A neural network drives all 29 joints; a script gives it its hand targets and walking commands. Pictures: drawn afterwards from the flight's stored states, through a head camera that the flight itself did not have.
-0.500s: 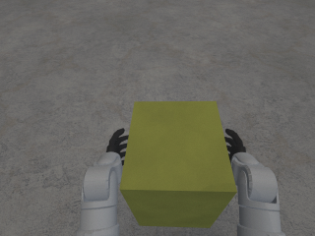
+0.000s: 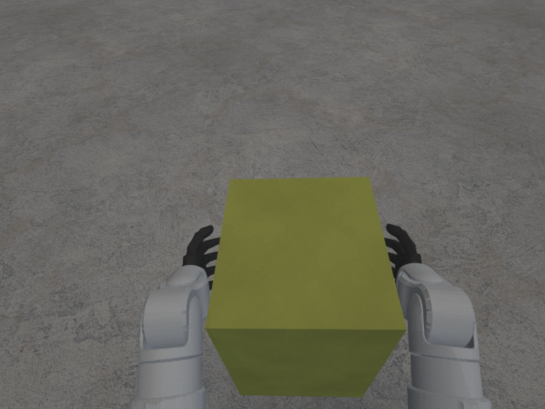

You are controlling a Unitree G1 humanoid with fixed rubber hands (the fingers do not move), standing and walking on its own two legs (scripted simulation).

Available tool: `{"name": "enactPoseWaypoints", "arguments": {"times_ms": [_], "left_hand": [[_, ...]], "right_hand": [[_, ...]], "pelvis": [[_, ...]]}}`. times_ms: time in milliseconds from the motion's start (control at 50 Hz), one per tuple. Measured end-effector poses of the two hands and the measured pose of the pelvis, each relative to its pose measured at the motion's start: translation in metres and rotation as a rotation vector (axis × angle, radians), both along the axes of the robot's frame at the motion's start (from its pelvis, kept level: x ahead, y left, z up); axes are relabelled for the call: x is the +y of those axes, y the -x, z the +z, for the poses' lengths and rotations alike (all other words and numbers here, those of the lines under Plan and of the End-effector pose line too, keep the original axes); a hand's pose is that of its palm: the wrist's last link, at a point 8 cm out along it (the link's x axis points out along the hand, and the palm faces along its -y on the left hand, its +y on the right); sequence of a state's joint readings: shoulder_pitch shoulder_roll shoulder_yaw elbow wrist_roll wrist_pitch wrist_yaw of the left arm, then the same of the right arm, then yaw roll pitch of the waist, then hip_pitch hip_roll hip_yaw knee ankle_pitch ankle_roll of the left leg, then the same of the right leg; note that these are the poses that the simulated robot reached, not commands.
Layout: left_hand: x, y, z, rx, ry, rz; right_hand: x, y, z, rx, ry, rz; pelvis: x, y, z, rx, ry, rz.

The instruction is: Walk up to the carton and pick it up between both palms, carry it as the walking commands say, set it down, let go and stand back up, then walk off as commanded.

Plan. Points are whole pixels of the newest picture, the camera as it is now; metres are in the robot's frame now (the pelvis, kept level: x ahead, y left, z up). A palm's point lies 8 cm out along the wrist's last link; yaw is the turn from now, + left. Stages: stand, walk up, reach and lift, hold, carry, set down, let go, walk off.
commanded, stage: carry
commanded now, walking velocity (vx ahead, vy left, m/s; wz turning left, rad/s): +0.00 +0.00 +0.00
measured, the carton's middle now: (299, 294) +0.28 +0.00 +0.01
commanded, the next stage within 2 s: hold in 1.58 s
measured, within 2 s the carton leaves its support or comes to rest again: neither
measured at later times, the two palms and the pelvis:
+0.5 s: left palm (201, 289) +0.25 +0.14 +0.07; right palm (415, 291) +0.26 -0.15 +0.07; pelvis -0.02 -0.01 +0.00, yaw +0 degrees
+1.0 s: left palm (206, 312) +0.22 +0.13 +0.06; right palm (431, 319) +0.22 -0.17 +0.06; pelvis -0.05 -0.01 +0.00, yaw -1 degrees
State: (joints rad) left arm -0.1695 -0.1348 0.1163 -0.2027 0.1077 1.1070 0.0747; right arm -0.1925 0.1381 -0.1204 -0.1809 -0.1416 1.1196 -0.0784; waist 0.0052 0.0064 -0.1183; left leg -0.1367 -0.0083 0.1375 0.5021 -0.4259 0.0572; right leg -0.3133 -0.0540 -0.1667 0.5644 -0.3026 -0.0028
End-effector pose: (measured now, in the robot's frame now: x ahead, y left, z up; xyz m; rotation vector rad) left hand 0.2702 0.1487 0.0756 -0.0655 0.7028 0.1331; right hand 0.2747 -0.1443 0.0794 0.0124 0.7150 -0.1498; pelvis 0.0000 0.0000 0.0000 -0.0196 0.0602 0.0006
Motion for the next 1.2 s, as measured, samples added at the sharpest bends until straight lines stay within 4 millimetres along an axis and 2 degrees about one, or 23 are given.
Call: {"name": "enactPoseWaypoints", "arguments": {"times_ms": [140, 320, 800, 1200], "left_hand": [[0.0, -0.002, -0.003, -0.01, -0.005, -0.008], [-0.002, 0.005, -0.006, -0.02, -0.011, -0.009], [-0.018, 0.036, -0.008, -0.034, -0.02, -0.029], [-0.021, 0.056, -0.013, -0.046, -0.029, -0.042]], "right_hand": [[0.0, 0.0, -0.005, -0.011, -0.003, -0.006], [-0.003, 0.007, -0.008, -0.021, -0.003, -0.003], [-0.019, 0.042, -0.011, -0.035, 0.0, -0.01], [-0.022, 0.065, -0.017, -0.048, 0.004, -0.012]], "pelvis": [[0.003, 0.001, -0.001, -0.006, 0.0, -0.003], [-0.001, 0.008, 0.0, -0.014, -0.001, -0.004], [-0.013, 0.041, 0.004, -0.026, -0.008, -0.012], [-0.013, 0.061, 0.005, -0.028, -0.012, -0.017]]}}
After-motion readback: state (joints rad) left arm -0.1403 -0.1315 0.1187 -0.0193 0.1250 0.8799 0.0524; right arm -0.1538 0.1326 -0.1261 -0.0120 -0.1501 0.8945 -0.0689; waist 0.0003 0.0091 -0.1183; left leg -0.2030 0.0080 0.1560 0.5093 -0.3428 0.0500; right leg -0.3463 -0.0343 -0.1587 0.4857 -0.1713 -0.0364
